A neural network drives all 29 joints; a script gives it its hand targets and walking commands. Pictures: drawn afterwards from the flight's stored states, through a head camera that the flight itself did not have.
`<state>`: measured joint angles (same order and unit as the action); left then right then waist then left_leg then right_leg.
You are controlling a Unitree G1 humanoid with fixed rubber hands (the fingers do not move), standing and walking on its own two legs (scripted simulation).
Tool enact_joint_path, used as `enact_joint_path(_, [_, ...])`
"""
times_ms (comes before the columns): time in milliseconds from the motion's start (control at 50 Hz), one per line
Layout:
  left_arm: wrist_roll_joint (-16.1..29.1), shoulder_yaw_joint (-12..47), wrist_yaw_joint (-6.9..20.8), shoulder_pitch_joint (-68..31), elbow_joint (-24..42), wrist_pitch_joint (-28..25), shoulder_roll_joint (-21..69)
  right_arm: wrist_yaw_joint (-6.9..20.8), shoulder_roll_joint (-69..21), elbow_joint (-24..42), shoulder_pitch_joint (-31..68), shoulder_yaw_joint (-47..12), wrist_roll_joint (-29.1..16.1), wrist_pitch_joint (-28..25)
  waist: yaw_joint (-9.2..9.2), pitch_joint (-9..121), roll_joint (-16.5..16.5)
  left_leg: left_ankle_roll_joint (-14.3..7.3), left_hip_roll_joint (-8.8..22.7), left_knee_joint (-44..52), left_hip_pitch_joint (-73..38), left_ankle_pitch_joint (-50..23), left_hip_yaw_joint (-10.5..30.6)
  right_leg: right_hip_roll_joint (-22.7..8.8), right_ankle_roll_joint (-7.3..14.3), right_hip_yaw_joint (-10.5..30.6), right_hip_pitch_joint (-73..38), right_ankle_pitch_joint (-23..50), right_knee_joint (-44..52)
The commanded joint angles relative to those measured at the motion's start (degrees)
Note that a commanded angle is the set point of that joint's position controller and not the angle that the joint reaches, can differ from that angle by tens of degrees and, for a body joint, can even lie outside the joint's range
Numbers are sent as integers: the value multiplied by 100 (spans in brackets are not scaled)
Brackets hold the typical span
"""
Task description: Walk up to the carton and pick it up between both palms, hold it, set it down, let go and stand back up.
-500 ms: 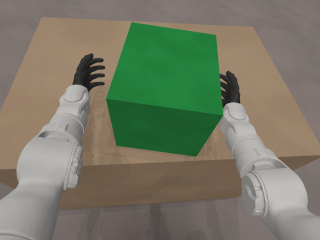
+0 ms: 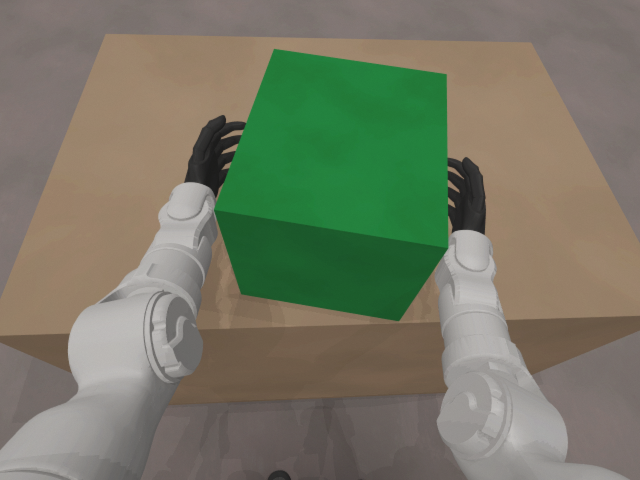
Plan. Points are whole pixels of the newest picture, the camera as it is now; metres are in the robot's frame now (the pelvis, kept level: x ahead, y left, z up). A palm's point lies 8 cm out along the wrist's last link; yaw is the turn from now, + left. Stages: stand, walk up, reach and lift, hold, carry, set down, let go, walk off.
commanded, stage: reach and lift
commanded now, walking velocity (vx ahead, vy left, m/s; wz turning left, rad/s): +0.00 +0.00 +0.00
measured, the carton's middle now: (338, 189) +0.50 -0.02 +0.01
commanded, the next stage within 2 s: none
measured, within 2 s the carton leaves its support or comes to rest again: neither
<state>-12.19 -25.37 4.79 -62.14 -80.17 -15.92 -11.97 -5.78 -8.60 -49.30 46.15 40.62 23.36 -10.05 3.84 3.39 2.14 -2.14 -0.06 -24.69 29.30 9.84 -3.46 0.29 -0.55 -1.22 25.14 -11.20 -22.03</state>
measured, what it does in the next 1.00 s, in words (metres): stands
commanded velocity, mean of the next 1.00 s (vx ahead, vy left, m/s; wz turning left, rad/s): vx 0.00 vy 0.00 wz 0.00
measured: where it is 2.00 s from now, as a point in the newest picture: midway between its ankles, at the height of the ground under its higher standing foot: outside the picture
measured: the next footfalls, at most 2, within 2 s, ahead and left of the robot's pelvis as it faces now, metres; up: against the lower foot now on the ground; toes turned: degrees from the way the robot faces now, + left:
none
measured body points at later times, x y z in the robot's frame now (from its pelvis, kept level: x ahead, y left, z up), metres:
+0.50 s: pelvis +0.02 -0.01 +0.01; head +0.10 +0.02 +0.45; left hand +0.48 +0.15 +0.07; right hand +0.42 -0.18 +0.06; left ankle +0.01 +0.09 -0.74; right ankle -0.02 -0.13 -0.74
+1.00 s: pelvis +0.02 -0.01 +0.01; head +0.10 +0.03 +0.45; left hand +0.48 +0.16 +0.07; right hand +0.42 -0.18 +0.06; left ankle +0.01 +0.09 -0.74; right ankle -0.02 -0.13 -0.74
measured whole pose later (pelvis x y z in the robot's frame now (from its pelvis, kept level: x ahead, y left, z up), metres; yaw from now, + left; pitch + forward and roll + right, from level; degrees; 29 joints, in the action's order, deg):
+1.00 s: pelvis +0.02 -0.01 +0.01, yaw +0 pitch +11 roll -1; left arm -18.6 -28.9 6.9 -55.4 -68.1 -10.0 -7.6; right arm -6.0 -10.1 -48.1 41.1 40.8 24.3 -13.1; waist 2.2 2.2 3.9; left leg -1.6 0.1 -20.4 22.2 9.6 -3.6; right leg 0.6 -0.2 -1.2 17.9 -10.7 -17.3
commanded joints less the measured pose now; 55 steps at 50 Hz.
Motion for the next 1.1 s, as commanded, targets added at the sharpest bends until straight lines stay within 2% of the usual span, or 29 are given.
enact_joint_path(0, [-462, 617, 633, -2775, 544, -18, 2610, 929, -2621, -96, 2985, -1986, 515, -248, -138, 3882, -630, 517, 271, -198, -2844, -3281, -84, 10, -121, -404, -1303, 2638, -81])
enact_joint_path(40, [-509, 581, 618, -2692, 598, 1, 2633, 926, -2704, -46, 2954, -2079, 502, -296, -206, 3885, -583, 466, 228, -179, -2708, -3246, -133, -12, -119, -360, -1465, 2825, -88])
enact_joint_path(60, [-530, 624, 611, -2612, 627, 20, 2669, 928, -2728, -66, 2929, -2106, 514, -314, -172, 3854, -609, 498, 259, -157, -2700, -3350, -102, -11, -157, -373, -1509, 2933, -127])
enact_joint_path(180, [-545, 633, 652, -2432, 756, 178, 2718, 847, -2797, -18, 2831, -2211, 427, -336, -251, 3512, -566, 447, 215, -87, -2833, -3339, -127, -41, -213, -349, -1510, 2843, 38])
enact_joint_path(220, [-531, 733, 629, -2385, 889, 192, 2838, 814, -2850, -44, 2824, -2224, 441, -401, -254, 3592, -689, 492, 234, -106, -2894, -3532, -114, -40, -206, -375, -1423, 2957, 19])
enact_joint_path(260, [-573, 719, 615, -2255, 929, 245, 2843, 800, -2847, -140, 2682, -2209, 449, -395, -216, 3473, -628, 492, 250, -145, -3081, -3687, -116, -15, -200, -405, -1342, 2967, 88])
enact_joint_path(300, [-546, 731, 649, -2272, 979, 254, 2883, 770, -2879, -35, 2725, -2226, 459, -439, -217, 3505, -602, 461, 219, -61, -2911, -3456, -133, -51, -206, -391, -1493, 3001, 96])
enact_joint_path(340, [-636, 712, 653, -2251, 992, 301, 2893, 765, -2857, 5, 2730, -2226, 456, -452, -272, 3478, -682, 456, 202, -47, -2874, -3380, -155, -40, -192, -398, -1543, 2920, 114])
enact_joint_path(360, [-659, 669, 667, -2194, 965, 319, 2893, 766, -2853, 7, 2704, -2222, 460, -440, -265, 3526, -621, 445, 196, 2, -2827, -3317, -163, -49, -201, -403, -1642, 2962, 118])
enact_joint_path(380, [-734, 668, 617, -2277, 1140, 322, 2850, 742, -2777, 59, 2782, -2193, 510, -468, -387, 3774, -624, 415, 197, 4, -2730, -3225, -178, -112, -279, -416, -1737, 3059, 11])
enact_joint_path(480, [-808, 606, 587, -2243, 1204, 418, 2858, 725, -2844, 84, 2793, -2169, 532, -494, -360, 3705, -524, 362, 178, 132, -2520, -2994, -209, -124, -315, -412, -1986, 3183, -20])
enact_joint_path(940, [-875, 702, 527, -2090, 1335, 563, 3022, 723, -2745, 34, 2855, -2158, 438, -668, -377, 3577, -584, 398, 193, 171, -2602, -3146, -229, -53, -209, -482, -1951, 2922, 126])
enact_joint_path(960, [-827, 493, 620, -2004, 1054, 553, 2860, 674, -2992, 35, 2789, -2226, 511, -593, -400, 3112, -350, 226, 102, 210, -2259, -2832, -295, -120, -241, -357, -2153, 2974, 188])
enact_joint_path(980, [-788, 599, 625, -2090, 1230, 498, 2949, 681, -2943, 122, 2844, -2219, 500, -624, -389, 3424, -442, 257, 119, 286, -2154, -2802, -268, -111, -234, -396, -2276, 3259, 100])
enact_joint_path(1000, [-776, 651, 617, -2076, 1200, 489, 2991, 681, -2922, -26, 2814, -2182, 508, -621, -365, 3344, -604, 292, 172, 288, -2299, -2908, -215, -105, -222, -424, -2056, 3109, 86])
enact_joint_path(1040, [-809, 537, 620, -2067, 1095, 491, 2905, 686, -2922, -17, 2790, -2225, 508, -589, -414, 3321, -447, 259, 159, 211, -2419, -2967, -268, -79, -172, -417, -1956, 2914, 196])
enact_joint_path(1060, [-815, 586, 621, -2070, 1151, 501, 2958, 686, -2899, 6, 2790, -2181, 527, -580, -360, 3357, -507, 290, 173, 248, -2455, -2981, -237, -62, -173, -437, -1958, 2957, 179])
enact_joint_path(1080, [-840, 578, 619, -2052, 1132, 515, 2944, 697, -2893, -2, 2780, -2188, 509, -565, -401, 3297, -552, 283, 169, 237, -2466, -2989, -237, -59, -165, -445, -1913, 2918, 190])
